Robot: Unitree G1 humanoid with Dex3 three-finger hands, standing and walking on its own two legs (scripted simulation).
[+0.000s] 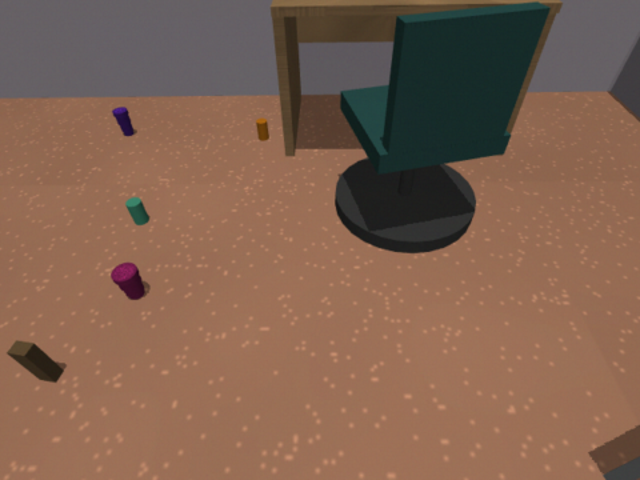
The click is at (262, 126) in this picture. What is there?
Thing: squat round
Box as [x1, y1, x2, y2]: [256, 118, 268, 140]
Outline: 260,118 256,120 259,139 264,140 268,138 266,120
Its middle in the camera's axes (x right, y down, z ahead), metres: -0.34 -0.67 +2.29
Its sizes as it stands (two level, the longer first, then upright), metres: 0.061 0.061 0.112
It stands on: the floor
